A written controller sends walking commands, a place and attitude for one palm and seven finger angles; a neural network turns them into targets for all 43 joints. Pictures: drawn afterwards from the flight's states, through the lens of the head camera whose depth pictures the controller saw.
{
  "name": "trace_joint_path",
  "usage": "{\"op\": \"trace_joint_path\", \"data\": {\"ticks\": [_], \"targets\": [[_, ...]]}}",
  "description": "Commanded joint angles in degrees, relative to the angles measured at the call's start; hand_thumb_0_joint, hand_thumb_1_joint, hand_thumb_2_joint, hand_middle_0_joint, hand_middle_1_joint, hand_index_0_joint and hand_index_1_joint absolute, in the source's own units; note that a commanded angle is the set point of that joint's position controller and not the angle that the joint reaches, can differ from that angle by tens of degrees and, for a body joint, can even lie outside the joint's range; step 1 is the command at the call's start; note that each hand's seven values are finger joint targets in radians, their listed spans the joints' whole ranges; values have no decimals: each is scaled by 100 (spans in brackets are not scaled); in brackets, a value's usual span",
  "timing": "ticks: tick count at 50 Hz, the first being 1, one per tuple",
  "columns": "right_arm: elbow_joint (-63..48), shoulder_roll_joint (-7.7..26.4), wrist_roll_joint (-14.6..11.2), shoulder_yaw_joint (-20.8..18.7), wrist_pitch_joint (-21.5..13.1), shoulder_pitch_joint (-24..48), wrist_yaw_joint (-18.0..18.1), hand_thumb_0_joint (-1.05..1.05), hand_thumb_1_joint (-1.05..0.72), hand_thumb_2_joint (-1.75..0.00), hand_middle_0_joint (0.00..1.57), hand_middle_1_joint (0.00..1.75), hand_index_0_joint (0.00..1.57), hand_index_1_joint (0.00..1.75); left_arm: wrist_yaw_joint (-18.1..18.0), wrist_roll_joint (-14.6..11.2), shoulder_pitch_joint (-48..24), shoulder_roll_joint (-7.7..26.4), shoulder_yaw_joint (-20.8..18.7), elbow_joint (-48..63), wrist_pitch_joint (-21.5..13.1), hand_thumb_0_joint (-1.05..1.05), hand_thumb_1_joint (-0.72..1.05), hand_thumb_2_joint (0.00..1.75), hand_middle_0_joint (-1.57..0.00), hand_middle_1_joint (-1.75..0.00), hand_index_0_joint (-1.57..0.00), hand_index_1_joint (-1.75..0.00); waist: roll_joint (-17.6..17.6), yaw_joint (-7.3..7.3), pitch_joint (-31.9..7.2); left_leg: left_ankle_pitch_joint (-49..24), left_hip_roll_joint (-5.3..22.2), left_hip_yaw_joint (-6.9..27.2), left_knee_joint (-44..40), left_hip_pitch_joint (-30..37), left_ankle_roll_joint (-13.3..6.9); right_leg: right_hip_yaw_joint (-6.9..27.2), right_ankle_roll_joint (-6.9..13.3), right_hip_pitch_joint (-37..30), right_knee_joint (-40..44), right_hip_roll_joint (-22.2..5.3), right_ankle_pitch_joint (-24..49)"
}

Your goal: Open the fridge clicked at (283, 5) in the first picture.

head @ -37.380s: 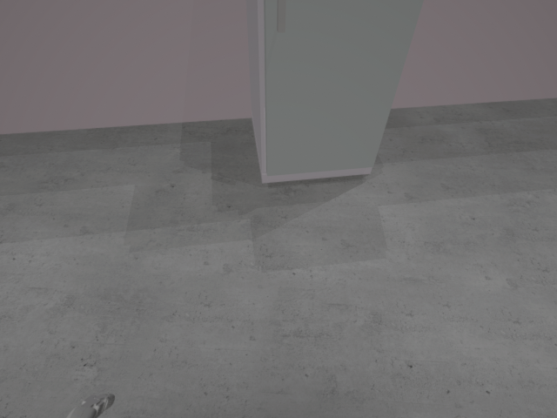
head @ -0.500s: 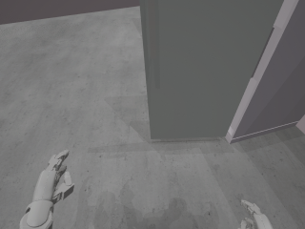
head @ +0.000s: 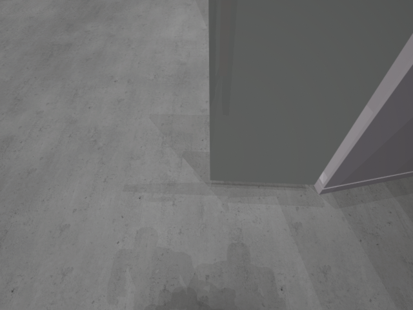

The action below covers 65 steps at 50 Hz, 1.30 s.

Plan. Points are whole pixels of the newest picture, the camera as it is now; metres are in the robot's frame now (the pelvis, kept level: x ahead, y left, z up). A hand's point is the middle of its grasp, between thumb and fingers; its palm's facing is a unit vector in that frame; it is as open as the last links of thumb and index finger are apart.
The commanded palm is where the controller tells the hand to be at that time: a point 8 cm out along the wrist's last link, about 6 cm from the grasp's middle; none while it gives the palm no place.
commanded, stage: let the arm hang, fingers relaxed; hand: left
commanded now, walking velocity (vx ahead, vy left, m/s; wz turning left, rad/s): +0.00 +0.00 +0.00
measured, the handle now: out of the picture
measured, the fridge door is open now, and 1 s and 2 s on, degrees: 75 75 75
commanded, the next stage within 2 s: look to check the result in 0.48 s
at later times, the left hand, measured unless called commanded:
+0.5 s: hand out of the picture +0.06 +0.19 -0.16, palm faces -0.03 -0.97 -0.22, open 7.4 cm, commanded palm none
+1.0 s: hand out of the picture +0.03 +0.20 -0.16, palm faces -0.04 -0.97 -0.25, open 7.4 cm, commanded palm none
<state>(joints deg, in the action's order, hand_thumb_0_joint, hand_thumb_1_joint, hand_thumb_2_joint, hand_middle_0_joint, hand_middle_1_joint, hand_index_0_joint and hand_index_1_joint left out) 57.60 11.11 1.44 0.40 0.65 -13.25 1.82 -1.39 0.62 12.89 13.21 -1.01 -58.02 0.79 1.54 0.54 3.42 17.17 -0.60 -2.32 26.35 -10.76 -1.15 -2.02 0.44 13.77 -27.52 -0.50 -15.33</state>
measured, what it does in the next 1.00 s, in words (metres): stands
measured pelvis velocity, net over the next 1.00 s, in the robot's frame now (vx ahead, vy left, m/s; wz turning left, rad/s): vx -0.02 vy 0.00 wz -0.03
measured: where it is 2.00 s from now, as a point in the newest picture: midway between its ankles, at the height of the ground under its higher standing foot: outside the picture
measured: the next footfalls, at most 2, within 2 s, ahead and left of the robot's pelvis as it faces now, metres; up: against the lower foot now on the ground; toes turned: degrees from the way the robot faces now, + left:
none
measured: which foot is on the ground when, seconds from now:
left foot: down 0.00-1.00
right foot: down 0.00-1.00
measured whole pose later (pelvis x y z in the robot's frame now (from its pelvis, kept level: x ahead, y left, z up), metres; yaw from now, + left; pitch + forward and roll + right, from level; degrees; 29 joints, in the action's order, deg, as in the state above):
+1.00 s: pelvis -0.02 +0.00 +0.01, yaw -2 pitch -1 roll +0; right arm 65.1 13.0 1.3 0.2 -0.2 -11.6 1.5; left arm -0.8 0.8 9.1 12.8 -0.4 -65.6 -0.4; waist 0.7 -0.5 2.9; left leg 12.8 -0.2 -3.8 20.1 -6.3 -1.2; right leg -0.6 0.5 9.6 -20.7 0.2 -10.1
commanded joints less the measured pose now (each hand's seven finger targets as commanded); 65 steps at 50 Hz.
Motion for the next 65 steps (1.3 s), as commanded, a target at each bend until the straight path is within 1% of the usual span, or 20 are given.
{"op": "trace_joint_path", "data": {"ticks": [1,8,13,16,19,21,24,26,29,31,34,36,38,41,45,50,56,58,61,65], "targets": [[-103,752,-31,-186,-114,-205,30,0,-90,-90,20,30,20,30,-20,-3,-27,685,-64,105,-168,0,90,90,-20,-30,-20,-30,-122,-77,-798,-2706,739,429,-430,512,-40,384,113,-625,265,-518,2133],[161,687,-10,-141,-100,-17,-13,0,-90,-90,20,30,20,30,-10,5,-249,650,-30,-123,-164,0,90,90,-20,-30,-20,-30,-206,-85,-251,-1706,653,416,-785,290,-19,552,91,-530,623,-569,1686],[288,691,-3,-129,-132,-17,-15,0,-90,-90,20,30,20,30,-8,-2,-296,632,-40,-191,-189,0,90,90,-20,-30,-20,-30,-75,-85,-294,-1762,655,397,-847,330,-15,587,97,-620,670,-578,1743],[330,739,-14,-143,-158,-50,-2,0,-90,-90,20,30,20,30,-18,-3,-271,651,-60,-218,-212,0,90,90,-20,-30,-20,-30,-92,-77,-473,-2028,682,390,-808,477,-17,561,113,-704,631,-570,1927],[408,707,-5,-133,-166,-69,10,0,-90,-90,20,30,20,30,-15,-7,-291,616,-67,-265,-207,0,90,90,-20,-30,-20,-30,24,-78,-361,-2027,682,378,-866,434,-6,549,126,-696,646,-573,1866],[439,718,-19,-139,-164,-109,15,0,-90,-90,20,30,20,30,-16,-8,-257,612,-66,-306,-205,0,90,90,-20,-30,-20,-30,-89,-74,-373,-1887,705,380,-880,458,-20,546,129,-675,699,-554,1700],[499,721,-16,-133,-157,-143,19,0,-90,-90,20,30,20,30,-8,-13,-274,599,-58,-350,-191,0,90,90,-20,-30,-20,-30,-107,-83,-180,-1583,695,388,-957,353,-26,589,131,-593,776,-548,1460],[506,774,-30,-150,-161,-153,16,0,-90,-90,20,30,20,30,-5,-8,-219,649,-67,-378,-202,0,90,90,-20,-30,-20,-30,-101,-77,-290,-1494,698,386,-937,422,-50,602,146,-610,822,-549,1385],[554,786,-24,-146,-159,-180,20,0,-90,-90,20,30,20,30,-1,-15,-243,663,-68,-427,-202,0,90,90,-20,-30,-20,-30,-119,-90,-220,-1334,697,390,-979,373,-52,629,158,-581,865,-554,1291],[554,830,-37,-165,-160,-203,23,0,-90,-90,20,30,20,30,-3,-14,-217,712,-79,-438,-217,0,90,90,-20,-30,-20,-30,-184,-90,-303,-1328,698,389,-942,423,-62,637,173,-612,879,-552,1337],[585,827,-30,-163,-145,-199,22,0,-90,-90,20,30,20,30,3,-14,-240,710,-71,-479,-205,0,90,90,-20,-30,-20,-30,-123,-100,-117,-1080,697,388,-1001,299,-62,667,180,-519,957,-550,1098],[576,870,-41,-177,-144,-205,19,0,-90,-90,20,30,20,30,-1,-9,-214,752,-75,-486,-216,0,90,90,-20,-30,-20,-30,-200,-104,-213,-1097,699,399,-968,349,-69,662,186,-531,966,-550,1113],[597,851,-29,-170,-139,-175,19,0,-90,-90,20,30,20,30,4,-13,-244,738,-64,-509,-205,0,90,90,-20,-30,-20,-30,-112,-109,-144,-1035,700,404,-1000,321,-68,671,186,-488,976,-551,1045],[568,935,-41,-186,-145,-146,14,0,-90,-90,20,30,20,30,5,-6,-263,807,-76,-500,-214,0,90,90,-20,-30,-20,-30,-178,-107,-225,-1058,711,421,-989,342,-70,668,180,-507,966,-542,1061],[568,975,-30,-193,-149,-61,6,0,-90,-90,20,30,20,30,14,-2,-346,841,-79,-505,-217,0,90,90,-20,-30,-20,-30,-116,-115,-153,-1044,723,437,-1031,293,-69,681,178,-475,993,-558,1047],[521,1075,-29,-196,-168,72,0,0,-90,-90,20,30,20,30,24,1,-442,931,-97,-484,-231,0,90,90,-20,-30,-20,-30,-72,-111,-238,-1181,738,466,-1047,331,-58,667,174,-532,973,-576,1185],[473,1208,-39,-218,-174,210,-18,0,-90,-90,20,30,20,30,31,11,-566,1054,-114,-440,-250,0,90,90,-20,-30,-20,-30,-180,-103,-304,-1222,747,505,-1061,365,-53,666,173,-570,1001,-587,1217],[466,1243,-27,-214,-170,277,-24,0,-90,-90,20,30,20,30,39,8,-624,1068,-111,-428,-242,0,90,90,-20,-30,-20,-30,-103,-107,-240,-1146,747,506,-1098,350,-49,667,170,-527,1037,-602,1117],[433,1332,-36,-236,-179,315,-32,0,-90,-90,20,30,20,30,41,12,-670,1162,-122,-398,-269,0,90,90,-20,-30,-20,-30,-135,-111,-433,-1298,752,507,-1051,442,-50,675,180,-632,1023,-613,1324],[435,1405,-27,-232,-177,435,-40,0,-90,-90,20,30,20,30,53,5,-757,1224,-125,-385,-265,0,90,90,-20,-30,-20,-30,-87,-106,-349,-1201,762,513,-1119,398,-33,676,179,-610,1072,-626,1218]]}}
